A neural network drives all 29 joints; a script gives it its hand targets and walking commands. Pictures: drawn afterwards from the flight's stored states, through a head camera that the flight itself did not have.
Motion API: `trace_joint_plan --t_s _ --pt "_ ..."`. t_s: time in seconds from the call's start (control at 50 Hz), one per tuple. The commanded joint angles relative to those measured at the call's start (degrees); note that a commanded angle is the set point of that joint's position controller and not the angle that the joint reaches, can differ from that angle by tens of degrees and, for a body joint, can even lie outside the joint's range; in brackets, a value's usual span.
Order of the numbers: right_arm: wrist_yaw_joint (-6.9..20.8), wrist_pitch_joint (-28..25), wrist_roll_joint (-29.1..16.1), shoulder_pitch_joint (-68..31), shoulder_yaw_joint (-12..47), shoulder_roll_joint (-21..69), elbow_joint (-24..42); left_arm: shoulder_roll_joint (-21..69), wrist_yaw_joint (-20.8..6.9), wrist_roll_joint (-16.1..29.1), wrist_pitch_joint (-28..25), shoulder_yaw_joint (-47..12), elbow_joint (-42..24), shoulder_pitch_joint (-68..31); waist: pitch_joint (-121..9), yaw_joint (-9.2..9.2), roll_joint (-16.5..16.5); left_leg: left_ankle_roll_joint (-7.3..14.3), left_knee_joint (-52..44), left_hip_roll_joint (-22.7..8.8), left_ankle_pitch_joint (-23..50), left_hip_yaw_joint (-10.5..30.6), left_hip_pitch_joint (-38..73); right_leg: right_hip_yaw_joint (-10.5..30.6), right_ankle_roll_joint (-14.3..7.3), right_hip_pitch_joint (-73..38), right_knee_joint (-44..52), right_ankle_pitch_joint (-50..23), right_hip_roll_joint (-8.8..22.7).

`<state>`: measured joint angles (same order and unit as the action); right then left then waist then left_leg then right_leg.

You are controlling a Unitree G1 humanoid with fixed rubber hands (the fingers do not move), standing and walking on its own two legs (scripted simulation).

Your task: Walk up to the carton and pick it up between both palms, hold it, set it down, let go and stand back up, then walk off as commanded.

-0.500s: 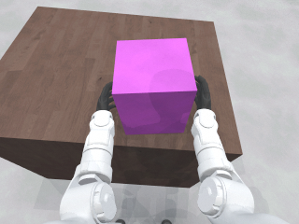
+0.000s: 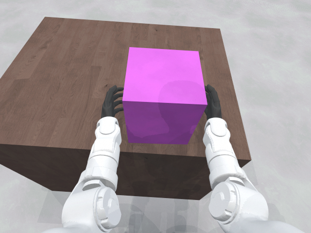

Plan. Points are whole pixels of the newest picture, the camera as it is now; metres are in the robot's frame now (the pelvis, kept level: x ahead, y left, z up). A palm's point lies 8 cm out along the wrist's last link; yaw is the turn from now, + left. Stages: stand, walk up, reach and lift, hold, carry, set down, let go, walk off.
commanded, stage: set down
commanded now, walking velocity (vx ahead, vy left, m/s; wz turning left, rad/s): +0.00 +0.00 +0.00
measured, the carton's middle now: (160, 100) +0.45 +0.00 +0.03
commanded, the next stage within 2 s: none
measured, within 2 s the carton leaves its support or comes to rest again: rests again in 0.22 s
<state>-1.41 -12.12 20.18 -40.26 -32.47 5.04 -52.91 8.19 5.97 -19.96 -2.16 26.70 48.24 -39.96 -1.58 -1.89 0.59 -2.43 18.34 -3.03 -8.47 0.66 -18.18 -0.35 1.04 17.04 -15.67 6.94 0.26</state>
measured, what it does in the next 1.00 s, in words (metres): stands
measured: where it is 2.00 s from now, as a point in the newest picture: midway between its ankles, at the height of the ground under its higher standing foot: outside the picture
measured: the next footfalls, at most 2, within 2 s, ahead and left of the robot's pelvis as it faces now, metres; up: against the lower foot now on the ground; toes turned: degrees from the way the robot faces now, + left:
none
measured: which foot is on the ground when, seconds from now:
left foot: down 0.00-1.00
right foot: down 0.00-1.00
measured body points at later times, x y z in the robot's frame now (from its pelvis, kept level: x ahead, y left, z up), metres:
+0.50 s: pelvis +0.02 +0.00 +0.00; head +0.10 +0.01 +0.44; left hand +0.43 +0.15 +0.01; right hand +0.45 -0.14 +0.05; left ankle +0.00 +0.14 -0.75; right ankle +0.00 -0.13 -0.75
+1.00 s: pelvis -0.01 -0.01 +0.00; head +0.02 +0.01 +0.45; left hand +0.35 +0.18 +0.03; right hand +0.36 -0.18 +0.04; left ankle +0.00 +0.14 -0.75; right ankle +0.00 -0.13 -0.75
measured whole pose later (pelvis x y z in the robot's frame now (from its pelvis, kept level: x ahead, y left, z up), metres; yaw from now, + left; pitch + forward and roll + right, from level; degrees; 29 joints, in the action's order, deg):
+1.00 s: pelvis -0.01 -0.01 +0.00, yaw +0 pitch +6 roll -1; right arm -5.7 -9.6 -13.5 -27.9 2.9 -9.3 -47.1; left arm 0.1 4.8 -1.7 2.0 15.4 33.5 -23.7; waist -2.6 -0.1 0.7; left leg -2.8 20.9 -4.4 -9.3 0.6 -17.5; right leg -0.4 0.1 15.5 -16.1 6.5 -1.1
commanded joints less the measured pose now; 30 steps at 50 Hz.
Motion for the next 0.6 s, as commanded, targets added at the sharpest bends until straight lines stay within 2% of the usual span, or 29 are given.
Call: trace_joint_plan --t_s 0.0,0.02,0.04,0.06,0.08,0.1,0.12,0.14,0.16,0.18,0.2,0.24,0.26,0.28,0.3,0.32,0.34,0.38,0.4,0.42,0.44,0.46,0.48,0.5,0.52,0.54,0.58 --pt "-1.63 -1.41 -10.18 -36.47 16.03 -5.57 3.72 -5.19 4.08 7.28 -6.37 -11.90 -5.31 -38.95 -42.16 -0.69 -2.02 0.11 5.90 2.17 20.91 -7.49 9.56 -2.93 -0.68 -10.32 -3.45 -17.99 -2.85" --pt "-2.40 0.24 -11.38 -37.71 15.72 -8.05 1.69 -8.69 3.99 6.86 -5.13 -10.16 -0.05 -38.99 -36.13 -0.96 0.10 0.71 3.41 2.75 14.31 -7.99 4.98 -1.94 -0.44 -13.49 -3.17 -15.46 -2.86" --pt "-2.95 2.32 -12.63 -37.97 17.22 -6.02 -1.04 -8.21 3.47 6.43 -3.23 -9.35 5.11 -37.75 -26.45 -0.56 2.19 1.94 1.14 3.06 7.92 -7.78 1.50 -1.43 0.31 -14.16 -2.62 -12.47 -2.21" --pt "-3.77 2.96 -14.59 -34.36 17.57 -11.12 -2.65 -12.07 3.26 6.54 -1.41 -8.62 5.80 -33.96 -24.32 0.45 2.76 1.94 0.39 3.39 8.73 -7.84 2.15 -1.21 0.08 -17.94 -2.99 -15.98 -2.76" --pt "-4.32 4.14 -16.40 -33.79 18.73 -12.02 -5.38 -11.58 2.85 7.05 0.25 -9.01 8.80 -32.23 -19.92 1.20 3.61 2.10 -0.03 3.61 7.53 -7.66 2.04 -1.68 0.63 -17.40 -2.58 -14.98 -2.65" --pt "-4.81 4.96 -18.78 -34.27 20.58 -13.25 -5.94 -10.90 2.73 7.59 1.94 -8.97 8.34 -30.12 -17.85 0.69 2.82 1.86 0.10 3.39 10.70 -7.37 3.37 -1.74 0.71 -18.49 -2.71 -18.23 -2.80" --pt "-5.06 5.49 -19.29 -34.20 21.05 -13.87 -7.82 -8.90 2.26 7.72 2.60 -10.49 7.81 -29.26 -17.66 1.80 2.16 1.37 0.42 3.06 12.07 -6.71 5.63 -2.23 0.72 -16.79 -2.82 -19.85 -3.24" --pt "-5.63 5.53 -20.31 -33.04 21.78 -13.75 -8.13 -8.23 1.98 8.13 3.04 -10.85 8.55 -28.12 -18.75 1.96 1.92 0.91 1.47 3.28 14.32 -6.53 7.02 -2.05 0.61 -16.16 -2.67 -21.63 -3.66" --pt "-5.92 5.53 -21.28 -33.96 22.65 -12.83 -6.62 -7.10 1.69 9.39 3.21 -11.78 8.63 -28.87 -19.90 1.52 2.59 0.77 1.73 3.20 14.49 -6.74 7.49 -2.11 0.85 -15.59 -2.59 -21.04 -3.82" --pt "-5.49 5.97 -20.39 -34.77 22.69 -8.66 -7.36 -4.72 0.85 8.69 3.08 -11.36 9.48 -29.64 -20.31 1.47 2.99 1.19 2.01 3.30 12.90 -6.52 6.91 -1.87 0.85 -13.48 -1.71 -17.67 -3.43" --pt "-5.59 5.16 -21.73 -31.57 22.18 -13.57 -4.73 -8.15 1.14 8.00 2.80 -10.18 7.25 -26.12 -25.77 0.94 1.83 0.47 2.51 3.03 16.06 -6.25 9.00 -2.16 0.32 -14.76 -2.56 -19.92 -3.89" --pt "-5.31 3.58 -22.86 -30.43 23.46 -12.52 -2.43 -8.04 1.09 8.15 1.09 -10.48 2.09 -26.01 -33.13 0.66 0.03 -0.19 4.58 2.63 22.84 -5.91 10.66 -1.94 0.30 -14.88 -3.94 -25.66 -4.14" --pt "-5.45 2.54 -23.67 -31.61 24.20 -12.36 2.25 -8.71 1.17 8.49 0.36 -10.57 -1.79 -27.37 -38.85 0.50 -0.18 -0.34 5.69 2.61 25.56 -6.12 10.82 -1.83 0.41 -14.98 -5.22 -28.79 -4.37" --pt "-5.19 0.84 -23.80 -28.54 24.17 -14.21 6.09 -9.39 1.46 10.33 -1.11 -12.28 -6.46 -24.51 -45.68 1.22 -1.21 -0.71 7.07 2.48 29.91 -5.46 11.65 -1.90 0.16 -17.01 -6.27 -33.71 -4.39" --pt "-5.08 -0.76 -22.01 -33.94 23.22 -11.15 8.21 -6.70 1.85 11.53 -3.68 -14.18 -9.07 -31.02 -50.82 1.63 -3.05 -1.64 8.85 2.35 32.49 -5.09 11.63 -2.23 0.17 -11.58 -6.67 -30.35 -4.73" --pt "-5.10 -1.61 -21.53 -32.29 23.53 -12.82 9.54 -7.99 2.33 12.07 -5.05 -14.70 -11.20 -29.95 -53.97 1.56 -3.83 -1.90 10.20 2.11 36.80 -4.80 12.60 -2.27 -0.26 -11.18 -7.31 -33.46 -5.16" --pt "-5.47 -2.56 -21.36 -28.44 22.92 -14.82 10.86 -9.08 2.96 13.16 -6.21 -16.41 -13.72 -27.13 -56.29 3.18 -3.56 -2.42 11.88 1.54 41.65 -4.49 14.63 -2.55 -0.61 -10.53 -7.96 -37.09 -5.54" --pt "-5.37 -4.90 -23.10 -20.99 25.89 -15.70 13.15 -8.75 3.50 14.96 -8.18 -19.51 -20.40 -20.82 -60.82 3.22 -5.84 -3.85 15.62 0.78 55.01 -2.89 18.38 -2.05 -1.30 -9.41 -9.46 -43.82 -6.29" --pt "-5.56 -6.06 -24.35 -16.51 28.58 -15.23 13.52 -9.88 3.32 14.73 -8.57 -18.60 -22.52 -17.07 -59.91 1.46 -6.69 -3.69 16.22 0.82 58.11 -2.65 19.89 -1.50 -1.02 -7.58 -9.39 -45.61 -6.21" --pt "-5.64 -6.93 -24.66 -12.78 28.54 -14.92 12.83 -9.88 3.33 14.61 -8.26 -19.28 -26.74 -15.20 -57.22 2.51 -8.73 -3.95 17.22 0.17 61.81 -1.61 22.45 -1.82 -1.53 -3.70 -9.26 -43.54 -6.29" --pt "-5.54 -8.27 -24.15 -11.24 27.64 -15.59 12.22 -10.02 3.62 14.68 -7.33 -18.87 -27.18 -12.69 -55.91 0.43 -9.07 -4.36 17.61 -0.48 63.87 -1.94 21.39 -0.67 -3.90 -2.67 -6.52 -42.93 -5.02" --pt "-5.32 -8.34 -25.59 -10.70 28.72 -15.34 11.98 -10.20 3.32 13.84 -6.69 -18.63 -27.23 -11.23 -53.11 0.05 -8.46 -3.78 16.30 0.19 60.85 -2.05 17.17 -0.07 -3.98 -6.12 -6.93 -44.06 -4.53" --pt "-5.32 -7.85 -28.28 -9.79 30.24 -17.01 13.14 -11.99 2.81 14.00 -5.72 -18.11 -28.88 -9.65 -51.86 0.31 -6.74 -3.69 14.26 0.97 56.52 -2.78 14.32 -0.02 -3.21 -15.25 -6.54 -47.66 -4.39" --pt "-5.62 -7.00 -28.52 -12.18 30.25 -17.87 13.64 -13.33 2.33 14.21 -4.79 -17.37 -27.11 -11.93 -48.51 0.58 -5.52 -2.25 9.94 2.40 44.27 -2.84 5.87 0.07 -1.14 -21.41 -8.77 -47.62 -3.21" --pt "-5.83 -5.95 -29.19 -13.81 31.10 -17.87 15.94 -13.73 1.52 14.42 -3.42 -16.90 -24.27 -12.16 -42.64 1.07 -2.59 -0.14 5.25 3.34 33.21 -2.96 -0.44 0.51 0.83 -28.09 -10.94 -48.82 -1.90" --pt "-6.04 -5.68 -30.42 -8.13 33.35 -17.61 15.92 -12.63 -0.03 13.93 -2.85 -16.81 -24.08 -3.68 -36.81 1.74 0.26 0.60 2.63 3.28 29.77 -2.25 1.65 -0.06 1.91 -30.77 -8.82 -47.88 -2.25" --pt "-6.65 -5.45 -32.93 -4.55 37.39 -18.11 19.69 -11.49 -2.87 14.57 -0.58 -17.86 -26.83 4.59 -28.70 2.05 2.31 0.81 1.24 3.46 26.57 -1.69 6.82 -1.37 3.34 -31.32 -7.47 -48.45 -2.06"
